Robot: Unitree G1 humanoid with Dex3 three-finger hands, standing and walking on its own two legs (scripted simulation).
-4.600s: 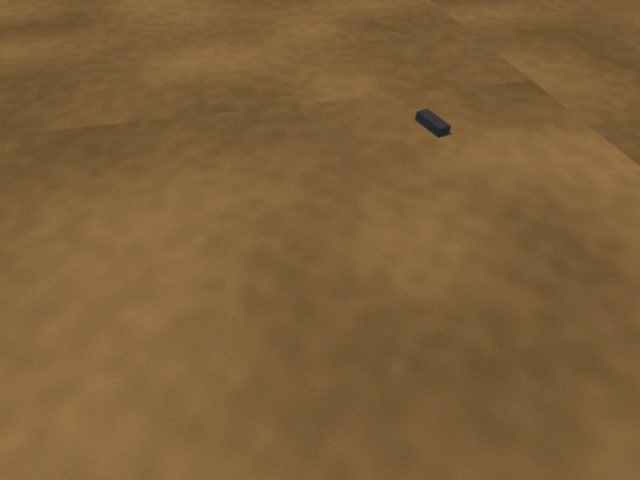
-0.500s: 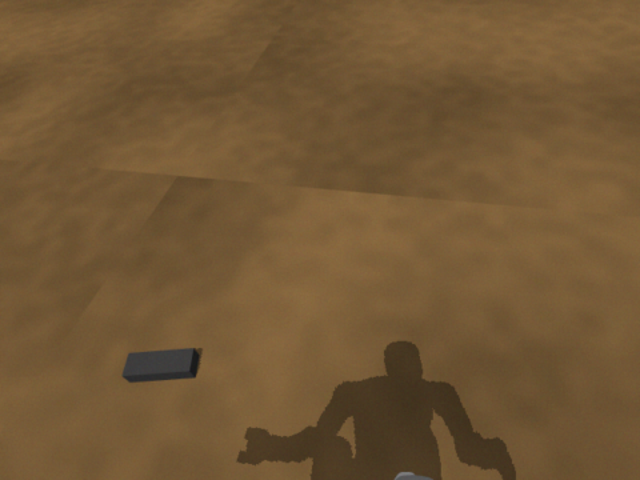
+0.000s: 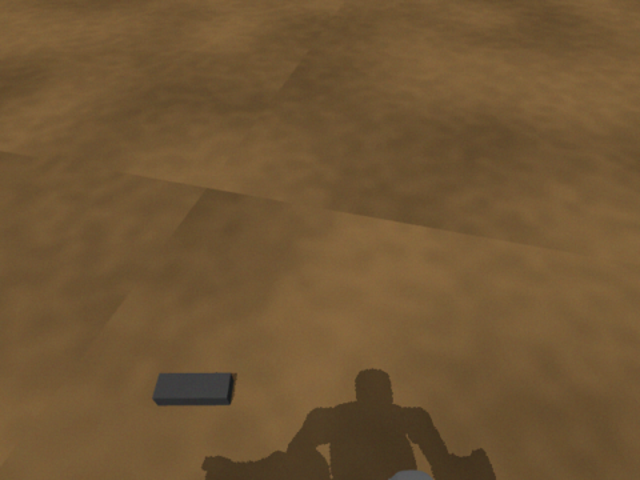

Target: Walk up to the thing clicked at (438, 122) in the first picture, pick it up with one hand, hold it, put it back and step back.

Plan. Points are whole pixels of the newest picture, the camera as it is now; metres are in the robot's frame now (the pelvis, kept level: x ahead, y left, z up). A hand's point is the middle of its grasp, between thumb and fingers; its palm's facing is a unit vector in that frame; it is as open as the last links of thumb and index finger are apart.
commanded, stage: walk up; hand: left
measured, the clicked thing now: (194, 389) +0.57 +0.38 -0.70
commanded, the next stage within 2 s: none
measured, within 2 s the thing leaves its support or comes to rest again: neither
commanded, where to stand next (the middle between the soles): +0.16 +0.10 m, yaw -2 degrees
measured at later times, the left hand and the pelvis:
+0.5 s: hand out of the picture +0.12 +0.43 -0.09, palm faces -0.01 -0.84 -0.55, open 7.4 cm; pelvis +0.08 +0.12 +0.02, yaw -1 degrees
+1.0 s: hand (31, 459) +0.23 +0.42 -0.14, palm faces -0.10 -0.93 -0.36, open 7.4 cm; pelvis +0.12 +0.16 +0.01, yaw -3 degrees
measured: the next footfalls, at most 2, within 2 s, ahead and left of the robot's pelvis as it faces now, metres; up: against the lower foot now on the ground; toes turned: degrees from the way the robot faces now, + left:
right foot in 0.20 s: +0.17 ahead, -0.04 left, +0.00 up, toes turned -6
left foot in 0.54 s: +0.18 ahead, +0.29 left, +0.00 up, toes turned -2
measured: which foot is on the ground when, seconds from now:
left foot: down 0.00-0.22, up 0.24-0.52, down 0.54-1.00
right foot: up 0.00-0.18, down 0.20-0.58, up 0.60-0.90, down 0.92-1.00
